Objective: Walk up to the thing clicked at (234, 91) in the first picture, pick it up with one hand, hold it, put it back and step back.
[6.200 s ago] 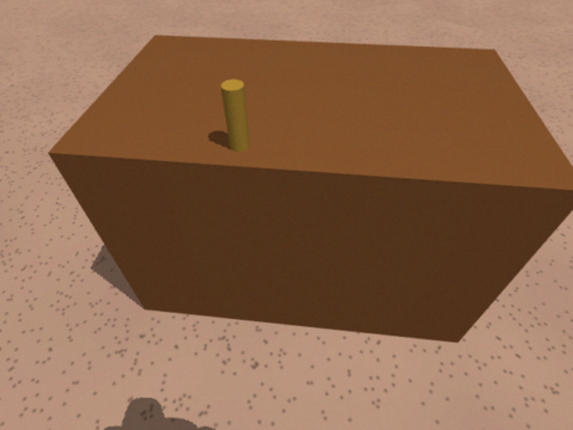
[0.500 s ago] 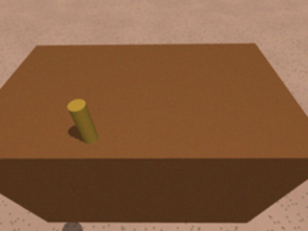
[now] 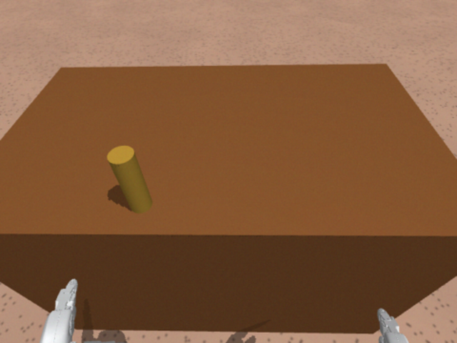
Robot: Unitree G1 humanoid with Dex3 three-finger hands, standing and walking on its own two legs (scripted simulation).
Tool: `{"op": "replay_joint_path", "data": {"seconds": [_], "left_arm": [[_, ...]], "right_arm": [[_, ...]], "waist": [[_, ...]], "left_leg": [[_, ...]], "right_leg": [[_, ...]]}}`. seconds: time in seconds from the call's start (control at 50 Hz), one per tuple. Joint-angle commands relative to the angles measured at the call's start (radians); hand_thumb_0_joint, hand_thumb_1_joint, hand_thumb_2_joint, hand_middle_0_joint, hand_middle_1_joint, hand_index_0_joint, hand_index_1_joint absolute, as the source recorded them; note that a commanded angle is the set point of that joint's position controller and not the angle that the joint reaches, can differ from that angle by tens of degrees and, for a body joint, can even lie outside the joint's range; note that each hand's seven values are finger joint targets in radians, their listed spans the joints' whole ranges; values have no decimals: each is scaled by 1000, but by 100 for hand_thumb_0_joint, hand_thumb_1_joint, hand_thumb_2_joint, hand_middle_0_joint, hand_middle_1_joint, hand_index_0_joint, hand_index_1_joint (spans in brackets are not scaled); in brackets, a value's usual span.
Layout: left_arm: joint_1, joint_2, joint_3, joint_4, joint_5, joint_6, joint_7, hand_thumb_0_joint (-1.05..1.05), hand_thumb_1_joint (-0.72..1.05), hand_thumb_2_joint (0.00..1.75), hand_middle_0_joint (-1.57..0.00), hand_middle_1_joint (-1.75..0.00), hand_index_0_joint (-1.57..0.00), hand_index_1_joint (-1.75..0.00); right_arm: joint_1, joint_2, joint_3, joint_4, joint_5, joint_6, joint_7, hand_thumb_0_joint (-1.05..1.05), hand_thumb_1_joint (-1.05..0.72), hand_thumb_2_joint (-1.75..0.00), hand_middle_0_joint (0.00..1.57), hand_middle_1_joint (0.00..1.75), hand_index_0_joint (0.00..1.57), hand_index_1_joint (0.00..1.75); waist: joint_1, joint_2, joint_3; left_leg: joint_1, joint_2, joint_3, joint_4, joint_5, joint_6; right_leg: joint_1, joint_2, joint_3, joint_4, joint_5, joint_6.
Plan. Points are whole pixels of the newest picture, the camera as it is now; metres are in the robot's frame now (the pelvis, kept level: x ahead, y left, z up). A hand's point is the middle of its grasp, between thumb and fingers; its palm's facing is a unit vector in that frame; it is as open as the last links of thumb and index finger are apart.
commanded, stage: rise first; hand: left
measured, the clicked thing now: (132, 182) +0.41 +0.22 +0.05
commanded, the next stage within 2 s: go down in 1.30 s
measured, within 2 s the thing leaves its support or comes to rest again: neither
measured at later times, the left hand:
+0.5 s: hand (69, 309) +0.18 +0.25 +0.05, palm faces +0.26 -0.89 -0.37, open 17.5 cm
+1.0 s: hand (47, 303) +0.17 +0.25 +0.11, palm faces +0.31 -0.86 -0.41, open 17.5 cm
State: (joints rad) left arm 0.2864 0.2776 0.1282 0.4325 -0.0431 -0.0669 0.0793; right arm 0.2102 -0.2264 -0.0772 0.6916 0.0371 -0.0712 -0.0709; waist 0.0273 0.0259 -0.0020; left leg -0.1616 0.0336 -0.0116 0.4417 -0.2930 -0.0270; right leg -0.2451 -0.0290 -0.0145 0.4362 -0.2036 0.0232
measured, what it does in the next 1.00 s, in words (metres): stands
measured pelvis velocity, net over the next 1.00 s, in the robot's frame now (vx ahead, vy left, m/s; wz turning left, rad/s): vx -0.01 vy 0.00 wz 0.02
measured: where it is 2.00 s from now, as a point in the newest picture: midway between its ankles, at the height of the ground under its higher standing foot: outside the picture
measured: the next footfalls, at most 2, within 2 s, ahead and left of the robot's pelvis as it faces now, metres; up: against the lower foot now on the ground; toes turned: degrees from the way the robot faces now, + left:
none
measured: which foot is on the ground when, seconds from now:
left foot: down 0.00-1.00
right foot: down 0.00-1.00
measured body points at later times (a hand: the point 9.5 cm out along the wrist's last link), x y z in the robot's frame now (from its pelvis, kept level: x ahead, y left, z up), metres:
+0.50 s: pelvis +0.00 +0.00 +0.00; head -0.01 -0.01 +0.45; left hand +0.16 +0.29 +0.08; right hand +0.15 -0.25 -0.09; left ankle -0.04 +0.14 -0.74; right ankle +0.02 -0.14 -0.74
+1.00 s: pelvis -0.01 +0.00 +0.00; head -0.02 -0.02 +0.45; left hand +0.14 +0.29 +0.13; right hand +0.15 -0.25 -0.09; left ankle -0.04 +0.14 -0.74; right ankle +0.02 -0.14 -0.74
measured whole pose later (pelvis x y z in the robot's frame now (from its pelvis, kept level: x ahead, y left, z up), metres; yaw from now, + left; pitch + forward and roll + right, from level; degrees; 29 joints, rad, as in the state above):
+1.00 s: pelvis -0.01 +0.00 +0.00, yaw +1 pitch -4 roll +0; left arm 0.49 0.31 0.26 -0.21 -0.04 -0.27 0.01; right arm 0.24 -0.21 -0.15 0.67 0.02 -0.14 -0.03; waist 0.05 0.05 0.05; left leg -0.09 0.02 -0.03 0.43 -0.27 -0.02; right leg -0.16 -0.04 -0.03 0.43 -0.20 0.02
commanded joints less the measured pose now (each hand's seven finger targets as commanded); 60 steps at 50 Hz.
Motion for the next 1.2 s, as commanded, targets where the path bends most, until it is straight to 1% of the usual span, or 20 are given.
{"op": "replay_joint_path", "data": {"seconds": [0.0,0.04,0.08,0.12,0.18,0.22,0.24,0.26,0.32,0.36,0.4,0.42,0.44,0.5,0.56,0.6,0.74,0.76,1.14,1.18], "left_arm": [[-12,194,96,-366,-2,-74,17,0,-56,0,-5,-5,-6,-5],[17,200,126,-393,-3,-79,15,0,-56,0,-5,-5,-5,-5],[62,152,83,-458,-5,-84,-1,0,-55,0,-4,-4,-4,-4],[94,153,98,-503,-7,-88,-10,0,-54,0,-4,-5,-5,-4],[91,181,138,-580,-10,-100,-22,0,-54,0,-4,-4,-4,-4],[105,159,127,-608,-10,-108,-30,0,-54,0,-4,-4,-4,-3],[103,155,117,-626,-10,-114,-34,0,-55,0,-5,-4,-5,-4],[95,190,157,-652,-11,-120,-31,0,-55,0,-4,-4,-4,-4],[113,186,157,-706,-8,-137,-34,0,-55,0,-5,-4,-5,-4],[118,202,181,-721,-6,-149,-32,0,-55,0,-4,-4,-5,-4],[135,182,167,-728,-6,-160,-38,0,-55,0,-4,-4,-5,-4],[141,163,150,-750,-3,-167,-40,0,-57,0,-5,-5,-5,-5],[138,196,185,-742,-6,-169,-36,0,-57,1,-5,-5,-5,-5],[144,185,183,-785,-2,-190,-42,0,-56,1,-4,-5,-4,-5],[145,206,216,-776,-6,-201,-43,0,-56,1,-4,-4,-4,-4],[136,191,205,-817,-5,-217,-47,0,-56,2,-4,-4,-4,-5],[129,219,240,-816,-9,-237,-50,0,-56,3,-4,-4,-4,-5],[126,214,241,-829,-11,-241,-51,0,-56,3,-4,-4,-4,-5],[152,210,257,-890,-14,-291,-55,0,-59,7,-5,-6,-4,-7],[140,234,277,-890,-15,-295,-52,0,-59,8,-5,-6,-3,-7]], "right_arm": [[-45,-156,-48,-248,-3,-70,-11,0,48,-3,5,5,5,5],[-47,-168,-65,-261,-6,-72,-10,0,50,-3,5,5,5,5],[-12,-156,-72,-284,-5,-73,-1,0,52,-2,5,5,5,5],[56,-134,-76,-247,-3,-69,9,0,52,-2,5,5,5,5],[8,-140,-100,-266,-1,-72,20,0,53,-2,5,5,5,5],[-5,-85,-53,-252,-2,-72,30,0,53,-2,5,5,5,5],[-4,-96,-71,-237,-2,-73,30,0,52,-2,5,5,5,5],[-24,-123,-88,-263,-4,-77,28,0,52,-2,5,5,5,5],[-38,-117,-89,-223,-13,-82,29,0,52,-2,5,5,5,5],[-66,-160,-119,-260,-16,-91,22,0,52,-2,5,5,5,5],[-32,-104,-76,-211,-17,-90,29,0,52,-2,5,5,5,5],[-44,-109,-89,-204,-21,-92,27,0,50,-3,5,5,5,5],[-60,-164,-132,-227,-20,-97,21,0,51,-3,5,5,5,5],[-48,-85,-72,-206,-19,-99,31,0,52,-2,5,5,5,5],[-49,-149,-129,-203,-21,-104,23,0,52,-2,5,5,5,5],[-33,-82,-85,-177,-19,-103,31,0,52,-3,5,5,5,5],[-27,-128,-130,-175,-17,-110,25,0,54,-3,5,5,5,5],[-33,-99,-97,-183,-17,-113,30,0,53,-3,5,5,5,5],[-57,-98,-105,-165,-9,-137,37,0,52,-5,5,5,5,5],[-73,-137,-134,-208,-8,-141,34,0,52,-5,5,5,5,5]], "waist": [[5,16,-106],[9,6,-86],[-7,6,-70],[-9,21,-42],[5,24,-34],[21,30,-19],[3,41,-17],[12,21,-23],[21,44,-31],[15,9,-40],[21,9,-15],[20,21,-25],[14,1,-35],[27,12,-24],[18,-19,-20],[22,10,-19],[8,-5,0],[17,-13,11],[37,7,7],[23,5,-16]], "left_leg": [[-9,-33,55,-68,272,21],[-8,-28,48,-74,284,16],[11,-27,48,-77,301,15],[8,-26,47,-80,311,13],[4,-27,45,-82,306,14],[-5,-27,43,-87,289,15],[1,-30,47,-89,275,17],[-7,-29,41,-88,267,19],[-7,-33,44,-84,256,22],[2,-30,40,-85,248,22],[-9,-34,41,-85,235,25],[1,-34,43,-86,236,24],[6,-38,43,-84,227,28],[0,-40,44,-87,219,29],[1,-44,44,-88,195,33],[8,-46,47,-90,198,34],[9,-54,48,-96,163,39],[-2,-55,46,-98,150,40],[-13,-51,37,-106,146,35],[-5,-51,39,-100,161,35]], "right_leg": [[145,26,-51,-49,190,-31],[145,29,-56,-47,191,-34],[141,32,-61,-45,207,-35],[133,32,-66,-45,216,-35],[136,29,-67,-47,208,-35],[137,29,-69,-49,188,-36],[132,27,-64,-52,181,-35],[139,27,-68,-55,169,-33],[155,22,-64,-57,162,-33],[157,27,-65,-56,153,-33],[154,24,-68,-62,141,-31],[155,24,-66,-61,143,-32],[155,22,-65,-65,137,-29],[156,21,-68,-68,129,-29],[150,17,-66,-74,116,-24],[150,16,-67,-75,118,-25],[126,9,-65,-86,90,-20],[130,9,-67,-89,78,-18],[145,16,-76,-76,65,-23],[147,15,-74,-77,81,-22]]}}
